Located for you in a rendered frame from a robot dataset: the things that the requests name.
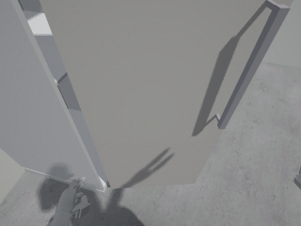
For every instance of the left robot forearm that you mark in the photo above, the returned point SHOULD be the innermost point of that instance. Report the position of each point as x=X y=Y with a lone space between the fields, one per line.
x=62 y=218

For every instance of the fridge door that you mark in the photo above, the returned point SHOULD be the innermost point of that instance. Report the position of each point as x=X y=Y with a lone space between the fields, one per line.
x=150 y=76

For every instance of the robot left hand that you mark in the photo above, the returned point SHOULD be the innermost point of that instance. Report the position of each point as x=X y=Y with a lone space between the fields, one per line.
x=69 y=199

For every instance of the handle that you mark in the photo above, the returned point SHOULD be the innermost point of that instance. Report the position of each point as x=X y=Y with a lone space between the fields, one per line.
x=272 y=26

